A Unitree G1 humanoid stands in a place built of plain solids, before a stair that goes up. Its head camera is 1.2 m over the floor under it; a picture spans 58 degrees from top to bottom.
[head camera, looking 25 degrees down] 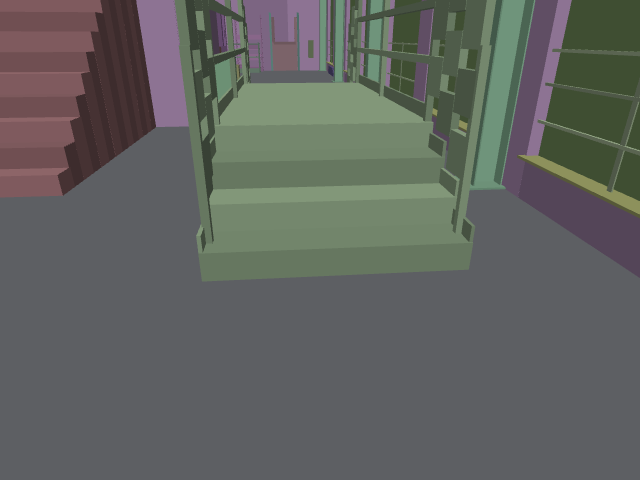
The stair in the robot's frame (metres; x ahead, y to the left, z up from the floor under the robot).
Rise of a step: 0.17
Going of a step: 0.28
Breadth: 1.50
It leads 5 degrees to the left of straight ahead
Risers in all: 4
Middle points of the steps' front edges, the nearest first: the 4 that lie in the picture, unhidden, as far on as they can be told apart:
2.10 -0.10 0.17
2.38 -0.08 0.34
2.66 -0.05 0.51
2.94 -0.03 0.68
